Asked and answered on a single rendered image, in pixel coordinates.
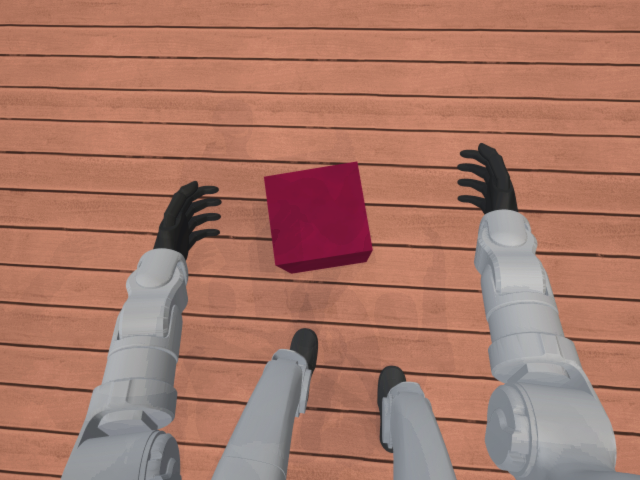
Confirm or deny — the left robot upper arm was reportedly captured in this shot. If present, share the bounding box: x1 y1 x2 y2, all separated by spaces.
63 430 182 480

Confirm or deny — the left robot forearm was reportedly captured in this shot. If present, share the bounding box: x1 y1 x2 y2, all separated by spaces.
61 248 188 480

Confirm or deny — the right robot forearm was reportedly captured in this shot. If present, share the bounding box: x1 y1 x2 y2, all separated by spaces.
474 210 617 467

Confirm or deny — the robot right thigh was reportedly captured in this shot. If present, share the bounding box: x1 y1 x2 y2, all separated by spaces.
382 391 457 480

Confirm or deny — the robot left hand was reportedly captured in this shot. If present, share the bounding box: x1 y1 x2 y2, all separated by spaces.
153 181 222 260

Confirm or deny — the carton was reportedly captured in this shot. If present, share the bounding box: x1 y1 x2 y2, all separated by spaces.
264 162 373 274

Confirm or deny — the robot right hand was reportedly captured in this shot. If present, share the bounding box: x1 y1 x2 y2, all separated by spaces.
457 143 518 214

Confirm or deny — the right robot upper arm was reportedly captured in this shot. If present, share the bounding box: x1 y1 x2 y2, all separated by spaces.
485 381 640 480

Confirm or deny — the robot thigh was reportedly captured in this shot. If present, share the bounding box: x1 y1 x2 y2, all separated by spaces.
382 391 457 480
211 358 312 480

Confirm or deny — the robot left thigh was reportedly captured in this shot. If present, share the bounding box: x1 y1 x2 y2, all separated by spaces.
211 358 312 480

